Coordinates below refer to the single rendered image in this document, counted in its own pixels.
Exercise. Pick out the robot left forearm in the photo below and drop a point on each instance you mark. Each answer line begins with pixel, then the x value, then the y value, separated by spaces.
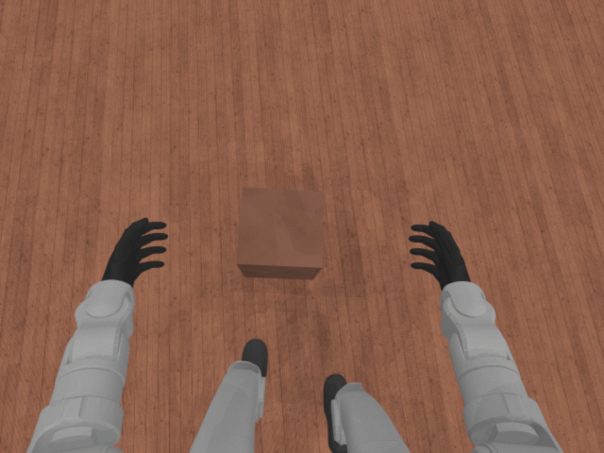
pixel 84 409

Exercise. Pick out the robot right hand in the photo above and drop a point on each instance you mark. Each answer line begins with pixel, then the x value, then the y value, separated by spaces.
pixel 449 264

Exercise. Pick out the robot right foot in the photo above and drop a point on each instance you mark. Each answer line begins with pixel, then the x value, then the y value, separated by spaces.
pixel 332 385

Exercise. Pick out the robot left hand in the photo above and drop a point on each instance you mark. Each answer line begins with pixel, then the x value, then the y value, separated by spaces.
pixel 124 261

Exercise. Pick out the carton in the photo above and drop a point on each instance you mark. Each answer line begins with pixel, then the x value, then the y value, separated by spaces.
pixel 280 233

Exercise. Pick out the robot right forearm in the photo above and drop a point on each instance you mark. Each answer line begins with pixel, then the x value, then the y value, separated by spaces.
pixel 497 406

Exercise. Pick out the robot left shin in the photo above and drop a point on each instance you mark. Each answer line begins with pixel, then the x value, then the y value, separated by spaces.
pixel 243 365

